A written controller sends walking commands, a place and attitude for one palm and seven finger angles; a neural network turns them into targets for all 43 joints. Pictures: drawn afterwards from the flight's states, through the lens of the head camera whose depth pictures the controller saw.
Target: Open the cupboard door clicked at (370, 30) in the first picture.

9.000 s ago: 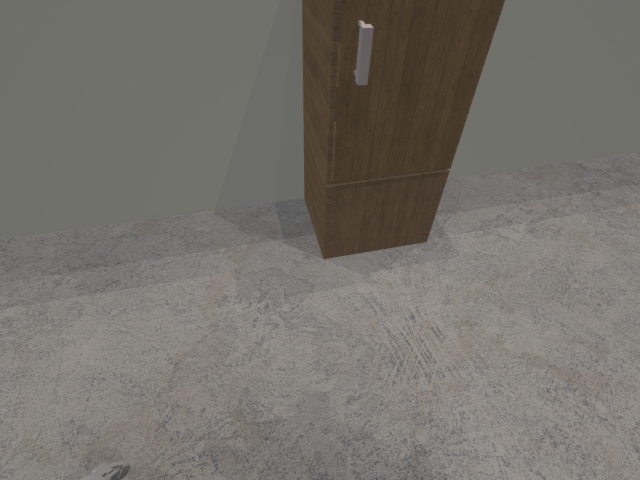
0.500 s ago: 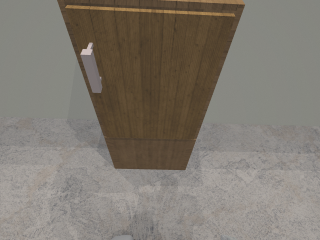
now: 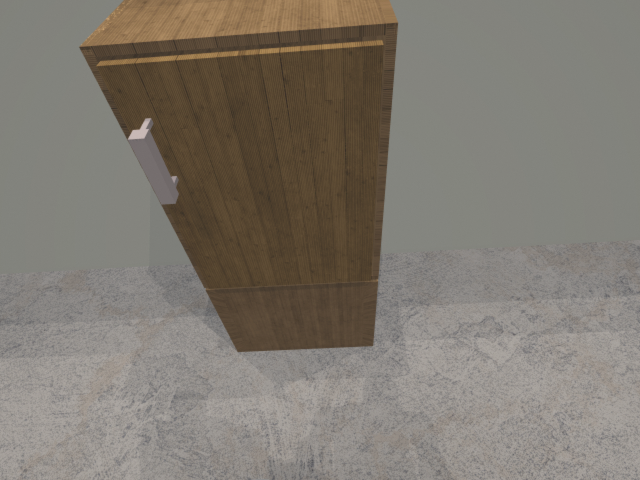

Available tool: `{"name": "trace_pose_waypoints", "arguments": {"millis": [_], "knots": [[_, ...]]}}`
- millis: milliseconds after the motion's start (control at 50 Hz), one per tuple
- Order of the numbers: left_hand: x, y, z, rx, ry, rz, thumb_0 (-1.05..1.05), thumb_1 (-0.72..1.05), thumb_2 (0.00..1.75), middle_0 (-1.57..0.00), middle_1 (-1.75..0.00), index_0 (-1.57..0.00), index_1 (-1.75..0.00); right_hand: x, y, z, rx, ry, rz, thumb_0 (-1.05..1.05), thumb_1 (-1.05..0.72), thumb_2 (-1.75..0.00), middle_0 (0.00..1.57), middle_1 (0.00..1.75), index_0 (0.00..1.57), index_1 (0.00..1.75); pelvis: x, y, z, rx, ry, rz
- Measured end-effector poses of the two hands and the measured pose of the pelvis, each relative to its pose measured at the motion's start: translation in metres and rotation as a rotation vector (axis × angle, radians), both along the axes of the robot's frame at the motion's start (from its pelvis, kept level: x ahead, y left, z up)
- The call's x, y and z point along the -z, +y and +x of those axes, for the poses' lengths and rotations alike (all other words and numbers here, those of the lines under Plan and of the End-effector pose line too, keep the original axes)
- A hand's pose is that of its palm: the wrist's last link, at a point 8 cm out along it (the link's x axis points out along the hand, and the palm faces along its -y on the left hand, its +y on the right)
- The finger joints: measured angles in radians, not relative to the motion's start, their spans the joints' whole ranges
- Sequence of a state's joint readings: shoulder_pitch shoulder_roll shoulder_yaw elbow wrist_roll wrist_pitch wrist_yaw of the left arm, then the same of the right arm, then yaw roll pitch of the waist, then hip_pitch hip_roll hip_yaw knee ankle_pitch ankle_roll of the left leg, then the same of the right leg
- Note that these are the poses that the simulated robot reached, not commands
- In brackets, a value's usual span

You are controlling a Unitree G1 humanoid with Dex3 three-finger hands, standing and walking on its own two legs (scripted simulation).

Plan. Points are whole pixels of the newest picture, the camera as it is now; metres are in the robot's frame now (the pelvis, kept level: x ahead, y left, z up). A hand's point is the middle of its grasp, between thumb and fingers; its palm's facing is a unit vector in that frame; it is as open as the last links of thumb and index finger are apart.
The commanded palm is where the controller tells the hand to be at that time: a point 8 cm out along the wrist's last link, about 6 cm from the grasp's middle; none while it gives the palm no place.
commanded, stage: come to a stop and stand still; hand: left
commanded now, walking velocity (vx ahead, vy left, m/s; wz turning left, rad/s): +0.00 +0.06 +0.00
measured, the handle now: (158, 161) +0.59 +0.33 +0.08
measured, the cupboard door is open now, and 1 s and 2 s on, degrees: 0 0 0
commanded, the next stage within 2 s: look again from close up in 1.48 s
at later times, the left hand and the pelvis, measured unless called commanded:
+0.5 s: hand out of the picture +0.00 +0.29 -0.18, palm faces +0.06 -0.97 -0.25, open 7.4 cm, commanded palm none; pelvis -0.01 +0.10 -0.02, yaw +1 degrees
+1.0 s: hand out of the picture +0.04 +0.26 -0.19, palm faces -0.01 -0.98 -0.21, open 7.4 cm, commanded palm none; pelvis +0.01 +0.08 -0.02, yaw -1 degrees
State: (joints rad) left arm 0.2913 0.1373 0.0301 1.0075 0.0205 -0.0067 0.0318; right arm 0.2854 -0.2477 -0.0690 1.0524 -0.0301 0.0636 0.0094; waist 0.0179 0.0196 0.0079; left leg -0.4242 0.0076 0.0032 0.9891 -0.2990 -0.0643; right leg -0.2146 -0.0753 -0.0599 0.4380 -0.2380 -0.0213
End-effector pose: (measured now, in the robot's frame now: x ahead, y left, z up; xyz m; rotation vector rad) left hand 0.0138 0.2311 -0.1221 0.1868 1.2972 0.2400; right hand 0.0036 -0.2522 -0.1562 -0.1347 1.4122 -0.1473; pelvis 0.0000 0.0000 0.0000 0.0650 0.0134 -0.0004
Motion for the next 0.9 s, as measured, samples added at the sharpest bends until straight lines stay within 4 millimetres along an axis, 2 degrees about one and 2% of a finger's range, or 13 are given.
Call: {"name": "trace_pose_waypoints", "arguments": {"millis": [40, 100, 180, 240, 320, 440, 540, 640, 780, 900], "knots": [[0.0, 0.004, -0.009, -0.018, 0.013, 0.002, 0.01, 0.91, 0.9, -0.2, -0.3, -0.2, -0.3, 0.0, 0.003, -0.004, -0.015, 0.031, -0.003, 0.01, -0.91, -0.9, 0.2, 0.3, 0.19, 0.3, 0.0, 0.003, -0.002, -0.01, 0.001, -0.001], [0.003, 0.013, -0.025, -0.041, 0.049, 0.0, 0.01, 0.91, 0.9, -0.2, -0.3, -0.2, -0.3, 0.0, 0.013, 0.001, -0.037, 0.037, -0.005, 0.01, -0.91, -0.9, 0.2, 0.3, 0.19, 0.3, 0.001, 0.012, -0.004, -0.019, 0.0, -0.005], [0.011, 0.03, -0.047, -0.028, 0.101, -0.002, 0.01, 0.91, 0.9, -0.2, -0.3, -0.2, -0.3, -0.002, 0.037, 0.027, -0.06, -0.066, -0.004, 0.01, -0.91, -0.9, 0.2, 0.3, 0.19, 0.3, 0.005, 0.03, -0.008, -0.01, 0.0, -0.019], [0.023, 0.052, -0.055, -0.02, 0.121, -0.012, 0.01, 0.9, 0.9, -0.2, -0.3, -0.2, -0.3, 0.0, 0.06, 0.048, -0.074, -0.186, -0.008, 0.01, -0.91, -0.9, 0.2, 0.3, 0.19, 0.3, 0.016, 0.05, -0.011, -0.022, -0.008, -0.059], [0.035, 0.081, -0.052, -0.044, 0.096, -0.012, 0.01, 0.9, 0.9, -0.2, -0.3, -0.2, -0.3, 0.0, 0.095, 0.059, -0.114, -0.238, -0.003, 0.01, -0.91, -0.9, 0.2, 0.3, 0.19, 0.3, 0.022, 0.071, -0.014, -0.024, -0.031, -0.07], [0.03, 0.102, -0.032, -0.019, 0.028, -0.018, 0.01, 0.9, 0.9, -0.19, -0.3, -0.2, -0.3, -0.005, 0.121, 0.067, -0.12, -0.276, -0.001, 0.0, -0.94, -0.9, 0.2, 0.3, 0.2, 0.3, 0.018, 0.091, -0.013, -0.023, -0.038, -0.064], [0.029, 0.107, -0.018, 0.024, 0.012, -0.032, 0.01, 0.9, 0.9, -0.19, -0.3, -0.2, -0.3, -0.008, 0.127, 0.061, -0.098, -0.269, -0.005, 0.0, -0.94, -0.9, 0.21, 0.3, 0.2, 0.3, 0.016, 0.099, -0.011, -0.003, -0.031, -0.061], [0.032, 0.106, -0.005, 0.051, 0.017, -0.048, 0.0, 0.9, 0.9, -0.19, -0.3, -0.2, -0.3, -0.008, 0.123, 0.043, -0.077, -0.214, -0.027, 0.0, -0.93, -0.9, 0.21, 0.3, 0.2, 0.3, 0.015, 0.102, -0.008, 0.005, -0.025, -0.058], [0.035, 0.098, 0.008, 0.068, 0.027, -0.064, 0.0, 0.9, 0.9, -0.19, -0.3, -0.2, -0.3, -0.005, 0.116, 0.013, -0.042, -0.107, -0.039, 0.0, -0.92, -0.9, 0.2, 0.3, 0.2, 0.3, 0.015, 0.098, -0.001, 0.009, -0.026, -0.058], [0.035, 0.088, 0.016, 0.074, 0.036, -0.064, 0.0, 0.9, 0.9, -0.2, -0.3, -0.2, -0.3, -0.001, 0.112, -0.001, -0.016, -0.052, -0.027, 0.01, -0.91, -0.9, 0.2, 0.3, 0.2, 0.3, 0.015, 0.09, 0.005, 0.011, -0.028, -0.058]]}}
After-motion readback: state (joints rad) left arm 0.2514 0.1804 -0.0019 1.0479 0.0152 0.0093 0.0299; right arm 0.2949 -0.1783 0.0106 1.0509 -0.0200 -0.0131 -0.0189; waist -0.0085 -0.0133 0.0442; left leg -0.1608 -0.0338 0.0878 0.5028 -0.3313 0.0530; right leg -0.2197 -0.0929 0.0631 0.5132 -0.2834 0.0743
